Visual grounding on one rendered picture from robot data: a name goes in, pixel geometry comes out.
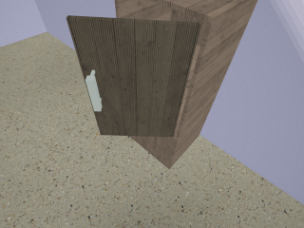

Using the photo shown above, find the cupboard door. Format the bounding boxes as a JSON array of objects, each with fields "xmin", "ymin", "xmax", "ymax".
[{"xmin": 66, "ymin": 15, "xmax": 201, "ymax": 138}]

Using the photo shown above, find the handle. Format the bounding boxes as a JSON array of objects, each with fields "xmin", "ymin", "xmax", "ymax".
[{"xmin": 85, "ymin": 69, "xmax": 103, "ymax": 112}]

